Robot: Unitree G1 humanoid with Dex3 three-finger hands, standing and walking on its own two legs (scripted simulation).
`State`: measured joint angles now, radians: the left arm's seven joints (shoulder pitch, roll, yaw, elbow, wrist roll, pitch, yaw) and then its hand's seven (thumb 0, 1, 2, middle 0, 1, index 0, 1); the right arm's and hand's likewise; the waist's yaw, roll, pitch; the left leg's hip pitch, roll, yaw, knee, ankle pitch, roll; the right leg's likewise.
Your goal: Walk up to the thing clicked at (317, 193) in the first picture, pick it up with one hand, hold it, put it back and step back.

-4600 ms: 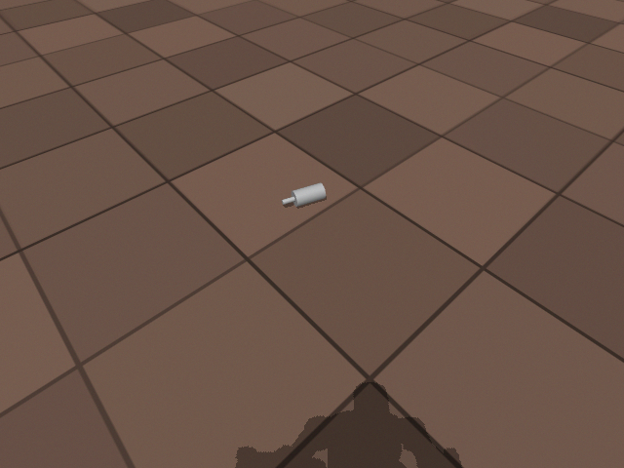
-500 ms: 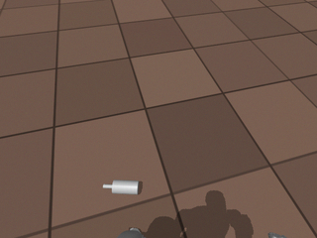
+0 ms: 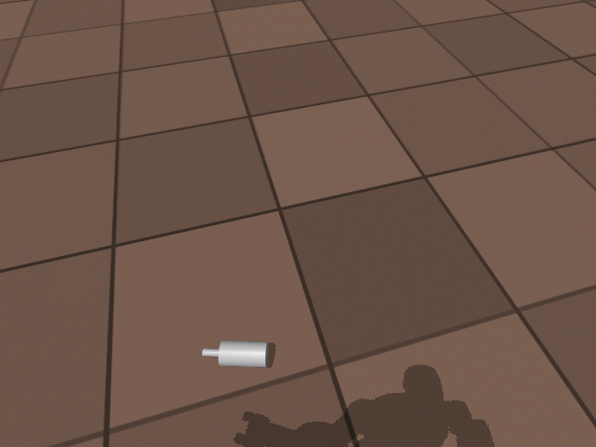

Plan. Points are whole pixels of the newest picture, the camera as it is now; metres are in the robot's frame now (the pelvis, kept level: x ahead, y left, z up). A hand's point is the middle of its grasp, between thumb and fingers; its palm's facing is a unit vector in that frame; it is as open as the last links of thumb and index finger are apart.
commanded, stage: walk up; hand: left
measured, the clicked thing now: (235, 353) +0.48 +0.26 -0.71
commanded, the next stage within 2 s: stand in 1.14 s
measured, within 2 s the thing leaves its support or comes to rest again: neither
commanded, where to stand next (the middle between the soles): +0.08 +0.03 m, yaw +0 degrees
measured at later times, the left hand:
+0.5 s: hand out of the picture +0.08 +0.27 -0.14, palm faces +0.01 -0.94 -0.34, open 7.4 cm
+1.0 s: hand out of the picture +0.11 +0.27 -0.12, palm faces +0.00 -0.94 -0.35, open 7.4 cm
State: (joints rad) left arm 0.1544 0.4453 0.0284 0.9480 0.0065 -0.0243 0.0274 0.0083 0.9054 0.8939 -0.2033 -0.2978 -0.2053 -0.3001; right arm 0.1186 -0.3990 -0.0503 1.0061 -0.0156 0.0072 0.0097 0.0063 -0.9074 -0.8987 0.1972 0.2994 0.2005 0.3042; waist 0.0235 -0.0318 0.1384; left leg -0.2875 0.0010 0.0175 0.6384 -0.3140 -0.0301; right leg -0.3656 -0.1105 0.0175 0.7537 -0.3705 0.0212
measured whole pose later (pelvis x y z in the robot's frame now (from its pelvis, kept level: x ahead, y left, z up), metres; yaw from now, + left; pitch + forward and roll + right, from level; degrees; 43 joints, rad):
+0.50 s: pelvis +0.01 +0.01 +0.02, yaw +1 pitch -2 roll -1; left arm 0.11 0.37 -0.01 1.13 0.00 -0.03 0.00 0.01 0.91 0.89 -0.20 -0.30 -0.20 -0.30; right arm 0.06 -0.36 -0.01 1.13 0.00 0.00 0.02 0.01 -0.90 -0.90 0.20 0.30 0.20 0.30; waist 0.02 0.00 0.05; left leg -0.20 0.04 -0.02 0.48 -0.25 -0.03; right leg -0.19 -0.07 -0.02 0.44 -0.21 0.06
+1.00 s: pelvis +0.02 +0.01 +0.03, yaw +1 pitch -2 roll +0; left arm 0.07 0.35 0.00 1.15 0.01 -0.02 0.00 0.01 0.91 0.89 -0.20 -0.30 -0.20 -0.30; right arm 0.08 -0.35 -0.02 1.16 0.00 0.01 0.02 0.01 -0.90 -0.90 0.20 0.30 0.20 0.30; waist 0.00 0.01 0.05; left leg -0.13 0.03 -0.02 0.37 -0.21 -0.03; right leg -0.13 -0.07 -0.02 0.36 -0.19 0.06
